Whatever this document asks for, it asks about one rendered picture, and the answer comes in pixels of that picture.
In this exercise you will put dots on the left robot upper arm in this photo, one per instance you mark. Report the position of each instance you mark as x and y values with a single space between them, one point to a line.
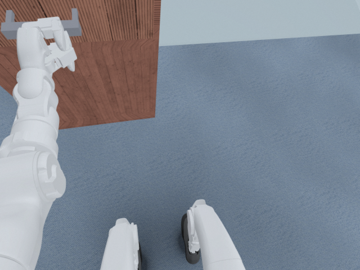
29 184

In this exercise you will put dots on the robot right foot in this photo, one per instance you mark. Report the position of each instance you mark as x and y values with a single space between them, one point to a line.
191 257

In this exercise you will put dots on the robot left forearm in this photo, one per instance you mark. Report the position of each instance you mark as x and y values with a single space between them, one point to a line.
36 124

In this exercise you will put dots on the right robot shin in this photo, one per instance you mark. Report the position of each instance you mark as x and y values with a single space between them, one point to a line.
194 241

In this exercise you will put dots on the handle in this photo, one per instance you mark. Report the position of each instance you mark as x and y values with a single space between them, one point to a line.
9 27

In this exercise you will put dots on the drawer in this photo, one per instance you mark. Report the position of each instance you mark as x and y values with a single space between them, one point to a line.
100 20

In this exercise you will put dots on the robot left hand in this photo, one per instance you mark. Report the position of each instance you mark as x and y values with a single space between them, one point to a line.
32 50

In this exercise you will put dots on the cabinet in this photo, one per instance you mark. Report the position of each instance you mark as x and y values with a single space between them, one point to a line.
114 81

